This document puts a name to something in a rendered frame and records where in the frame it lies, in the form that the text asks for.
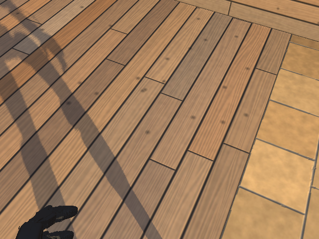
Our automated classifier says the left robot hand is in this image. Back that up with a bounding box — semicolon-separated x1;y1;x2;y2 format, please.
15;205;78;239

